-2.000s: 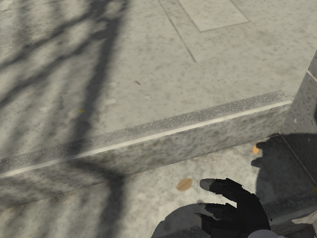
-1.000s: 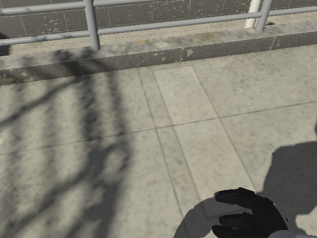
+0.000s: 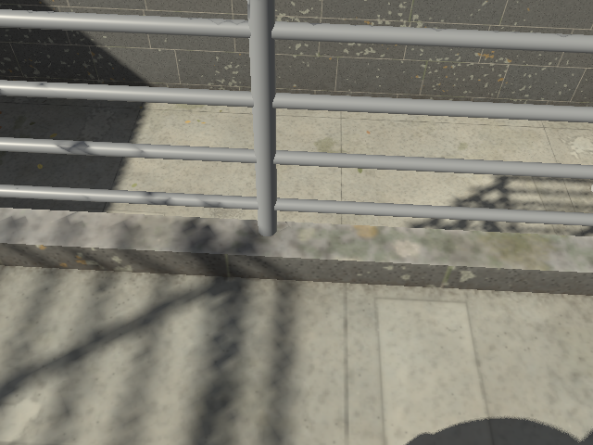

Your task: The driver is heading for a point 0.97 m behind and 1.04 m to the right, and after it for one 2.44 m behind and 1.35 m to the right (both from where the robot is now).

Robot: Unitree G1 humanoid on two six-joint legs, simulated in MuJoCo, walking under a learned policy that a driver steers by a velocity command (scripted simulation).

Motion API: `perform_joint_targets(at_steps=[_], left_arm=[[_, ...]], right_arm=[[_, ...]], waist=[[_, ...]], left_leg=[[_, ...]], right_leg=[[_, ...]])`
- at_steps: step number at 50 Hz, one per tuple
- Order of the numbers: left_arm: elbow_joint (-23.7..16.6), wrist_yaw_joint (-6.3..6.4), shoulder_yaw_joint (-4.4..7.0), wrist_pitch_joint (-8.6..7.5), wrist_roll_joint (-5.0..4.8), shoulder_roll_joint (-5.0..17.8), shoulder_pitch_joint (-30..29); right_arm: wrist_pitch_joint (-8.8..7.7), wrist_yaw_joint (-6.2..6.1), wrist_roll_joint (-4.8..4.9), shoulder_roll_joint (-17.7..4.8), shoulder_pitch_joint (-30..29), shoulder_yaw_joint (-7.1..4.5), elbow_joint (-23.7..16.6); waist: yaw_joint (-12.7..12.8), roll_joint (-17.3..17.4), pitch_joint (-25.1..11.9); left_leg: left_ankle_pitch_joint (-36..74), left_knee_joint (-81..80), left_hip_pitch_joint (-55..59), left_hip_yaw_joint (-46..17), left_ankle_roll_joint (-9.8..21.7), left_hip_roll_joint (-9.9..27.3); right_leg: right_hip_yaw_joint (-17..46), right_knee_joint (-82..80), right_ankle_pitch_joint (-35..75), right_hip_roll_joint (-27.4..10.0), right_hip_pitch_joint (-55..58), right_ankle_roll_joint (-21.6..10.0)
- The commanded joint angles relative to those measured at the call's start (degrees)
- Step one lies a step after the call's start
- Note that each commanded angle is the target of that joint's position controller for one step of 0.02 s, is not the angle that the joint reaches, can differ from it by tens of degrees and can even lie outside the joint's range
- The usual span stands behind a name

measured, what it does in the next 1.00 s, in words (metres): walks ahead, turning right: left foot, then right foot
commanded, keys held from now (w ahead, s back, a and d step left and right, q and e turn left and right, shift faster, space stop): e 1.00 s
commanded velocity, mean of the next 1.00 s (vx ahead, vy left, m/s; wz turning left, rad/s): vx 0.10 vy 0.00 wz -0.37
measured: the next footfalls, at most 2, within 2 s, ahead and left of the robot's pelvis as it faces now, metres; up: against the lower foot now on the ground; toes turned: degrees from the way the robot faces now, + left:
left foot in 0.06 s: +0.21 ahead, +0.13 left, +0.00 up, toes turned +4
right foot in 0.62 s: +0.19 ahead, -0.12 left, +0.00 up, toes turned -18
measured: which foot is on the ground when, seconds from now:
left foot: up 0.00-0.04, down 0.06-0.64, up 0.66-1.00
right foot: down 0.00-0.06, up 0.08-0.60, down 0.62-1.00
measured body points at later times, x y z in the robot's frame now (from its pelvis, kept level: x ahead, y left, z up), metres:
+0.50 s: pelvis +0.14 +0.04 +0.01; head +0.16 +0.03 +0.46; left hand +0.30 +0.29 -0.11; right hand +0.23 -0.24 -0.11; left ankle +0.17 +0.13 -0.74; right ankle +0.17 -0.11 -0.69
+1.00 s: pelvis +0.17 -0.01 +0.01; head +0.20 -0.05 +0.45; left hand +0.44 +0.18 -0.08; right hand +0.22 -0.34 -0.11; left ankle +0.29 +0.12 -0.69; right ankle +0.15 -0.11 -0.74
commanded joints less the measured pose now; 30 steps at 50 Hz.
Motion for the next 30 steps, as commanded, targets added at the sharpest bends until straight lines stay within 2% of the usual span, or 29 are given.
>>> perform_joint_targets(at_steps=[1,2,3,4,5,6,7,8,9,10,11,12,13,16,17,18,19,20,22,24,25,26,27,29,30], left_arm=[[-1.83,0.35,1.71,0.77,-0.76,9.48,-0.86],[-2.16,0.32,1.53,1.38,-1.19,9.63,-2.64],[-1.37,0.08,1.20,1.48,-1.29,9.00,-0.74],[-3.47,-0.50,-0.12,0.90,0.04,6.56,-3.10],[-3.19,-1.19,-2.26,-0.10,-0.24,1.09,4.36],[-1.99,-1.37,-0.61,-0.64,-1.94,5.23,1.66],[-5.14,-1.10,-0.78,-0.61,-3.19,4.86,-5.29],[-6.15,-0.22,-0.74,-0.19,-2.27,5.07,-8.87],[-6.10,0.61,-0.11,0.89,-0.98,6.32,-9.66],[-5.84,0.96,0.08,2.05,-0.76,6.31,-8.01],[-5.18,1.18,0.22,3.05,-0.37,5.60,-6.19],[-4.50,1.39,0.83,3.94,-0.96,5.80,-3.62],[-4.94,1.39,1.24,4.35,-0.89,6.06,-3.23],[-8.50,1.11,1.80,5.49,-0.43,7.05,-9.37],[-9.68,0.96,1.94,5.74,0.14,7.46,-10.87],[-10.42,0.74,1.95,5.96,0.59,7.80,-12.10],[-11.57,0.50,1.96,6.22,0.72,8.05,-13.84],[-12.63,0.14,2.16,6.26,0.63,9.04,-15.38],[-13.83,-0.54,1.85,6.23,-0.42,7.91,-17.15],[-15.49,-0.87,1.58,6.21,-0.50,7.70,-19.15],[-16.85,-0.99,1.40,6.06,-0.12,7.72,-21.38],[-17.27,-1.34,1.32,6.12,-0.33,7.60,-21.80],[-17.62,-1.49,1.44,6.01,-0.36,8.19,-21.70],[-17.82,-1.81,1.47,5.69,-0.42,8.29,-19.80],[-17.09,-1.69,1.86,5.56,-0.32,9.22,-17.57]], right_arm=[[-0.67,0.85,-1.22,-2.55,-3.76,-1.04,-5.19],[-1.25,1.18,-1.48,-3.99,2.15,-1.87,-3.61],[-1.47,1.14,-1.79,-5.76,13.29,-2.95,0.17],[-1.49,-0.31,-2.29,-12.50,23.37,-4.49,2.88],[-1.73,-0.41,-2.69,-16.05,22.76,-4.04,2.31],[-1.67,-0.27,-2.80,-12.69,22.71,-3.42,1.56],[-1.96,-0.79,-2.48,-12.18,16.57,-3.17,1.08],[-2.70,-1.08,-2.46,-9.73,10.62,-2.30,0.30],[-3.56,-1.17,-2.54,-7.00,6.21,-1.53,-0.46],[-4.07,-1.25,-2.87,-5.75,4.48,-1.25,-0.12],[-4.46,-1.22,-3.91,-5.71,3.97,-1.19,0.06],[-4.54,-0.97,-4.83,-5.61,3.09,-1.20,-0.19],[-4.70,-0.86,-5.36,-6.47,2.47,-1.09,-0.63],[-3.81,-2.15,-4.12,-8.50,2.47,-1.32,-0.48],[-3.39,-2.93,-3.67,-8.52,1.96,-1.26,-0.35],[-3.19,-3.44,-4.01,-9.62,2.56,-1.40,-0.31],[-2.83,-3.91,-3.81,-10.06,2.75,-1.55,-0.12],[-2.26,-4.46,-3.54,-9.45,3.54,-1.37,0.18],[-1.08,-4.77,-2.51,-10.42,5.39,-1.85,1.09],[-0.24,-5.23,-1.43,-10.81,6.53,-2.16,1.76],[-0.26,-5.45,-1.45,-11.47,6.72,-2.48,1.59],[-0.15,-5.44,-1.56,-12.44,5.98,-2.92,0.86],[-0.10,-5.42,-1.79,-12.95,5.76,-3.23,0.48],[0.30,-5.33,-0.83,-13.02,4.84,-3.54,0.19],[0.42,-4.92,-0.52,-12.79,5.52,-3.68,0.52]], waist=[[-3.22,-7.32,5.07],[-6.70,-6.38,1.52],[-10.59,-3.22,-4.36],[-12.94,6.96,-11.77],[-8.84,16.25,-22.48],[-11.02,6.22,-24.17],[-9.21,5.68,-16.50],[-6.46,2.92,-11.94],[-4.76,3.48,-8.56],[-3.00,3.70,-7.40],[-2.25,3.41,-7.24],[-0.98,4.12,-6.24],[0.22,3.48,-6.26],[-0.67,2.55,-4.48],[-0.99,3.14,-3.42],[-1.71,3.55,-2.88],[-2.38,3.51,-2.37],[-3.20,2.94,-1.70],[-3.87,2.29,-1.49],[-5.00,2.84,-0.99],[-5.66,2.97,-1.24],[-5.65,4.19,-1.29],[-5.79,4.74,-1.71],[-4.38,5.39,-2.66],[-3.60,5.43,-3.39]], left_leg=[[-5.10,-5.17,5.66,3.72,2.26,-4.21],[-2.60,-10.20,13.94,5.05,3.31,-6.71],[6.54,-13.66,29.36,4.93,4.26,-7.84],[30.23,-8.77,49.08,-8.39,7.38,4.20],[38.68,-14.74,60.44,-29.52,18.08,19.51],[37.71,-16.87,54.42,-27.07,16.27,17.60],[32.74,-17.99,48.53,-18.67,13.23,16.22],[26.60,-20.03,42.29,-14.49,9.91,13.19],[23.52,-22.37,35.60,-10.67,8.23,11.68],[22.69,-24.23,30.78,-8.02,6.99,11.01],[24.73,-24.50,27.83,-5.64,6.98,10.23],[29.02,-24.41,25.20,-2.61,7.63,9.43],[29.48,-25.26,23.33,-0.89,8.51,9.49],[13.72,-29.26,21.60,1.67,9.01,10.64],[8.79,-30.23,21.88,2.82,8.66,10.24],[5.29,-31.09,22.97,3.19,8.39,10.63],[3.29,-31.78,24.46,2.88,8.38,11.49],[1.51,-31.96,26.65,2.73,8.54,12.25],[1.64,-30.93,30.74,3.17,8.59,13.15],[2.56,-28.96,34.12,3.64,8.08,13.94],[2.98,-27.54,34.73,3.66,7.84,14.51],[3.54,-26.05,35.69,3.88,7.73,14.98],[5.22,-24.23,35.85,4.20,6.84,15.04],[9.80,-19.36,35.92,5.57,4.36,14.25],[11.45,-16.16,34.28,7.32,2.29,12.84]], right_leg=[[5.92,4.65,40.23,-15.14,-2.66,-9.34],[4.80,12.73,46.42,-13.33,-2.99,-8.02],[4.21,23.27,44.05,-10.56,-8.17,-6.43],[4.07,42.16,16.77,-5.69,-25.19,-3.23],[13.15,60.97,-21.92,2.93,-38.13,-0.14],[23.20,66.79,-20.84,2.14,-38.26,0.11],[22.04,65.96,-17.55,-0.44,-43.82,-0.61],[21.71,60.92,-10.88,-3.65,-43.97,-1.25],[21.15,57.31,-7.15,-5.17,-41.21,-1.33],[21.16,55.66,-5.06,-5.97,-36.63,-1.61],[20.57,55.10,-3.71,-5.34,-34.02,-1.91],[19.99,55.46,-2.54,-4.22,-32.46,-1.80],[20.02,54.43,-0.74,-3.87,-31.49,-1.32],[19.66,49.58,4.64,-5.08,-32.44,-0.20],[19.30,47.28,5.74,-5.32,-33.31,-0.09],[18.90,45.68,6.55,-5.50,-33.86,0.09],[18.59,44.55,6.36,-5.63,-34.92,0.29],[18.39,43.06,5.43,-5.89,-36.25,0.38],[18.25,38.77,3.28,-5.79,-36.78,0.41],[16.69,34.44,-0.91,-5.23,-37.23,0.06],[15.66,32.90,-2.79,-4.63,-36.60,-0.19],[15.35,30.81,-3.46,-4.50,-36.37,-0.33],[14.02,28.91,-3.95,-3.77,-35.25,-0.76],[11.48,21.62,-0.34,-1.80,-30.57,-2.26],[10.50,16.34,6.02,-0.13,-25.60,-3.90]])
Keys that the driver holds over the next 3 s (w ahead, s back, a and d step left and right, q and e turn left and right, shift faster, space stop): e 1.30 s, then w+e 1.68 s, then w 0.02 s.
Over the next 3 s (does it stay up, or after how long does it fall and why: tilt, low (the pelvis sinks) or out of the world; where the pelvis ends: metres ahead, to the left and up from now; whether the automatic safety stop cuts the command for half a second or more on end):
stays up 0.41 -0.73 -0.01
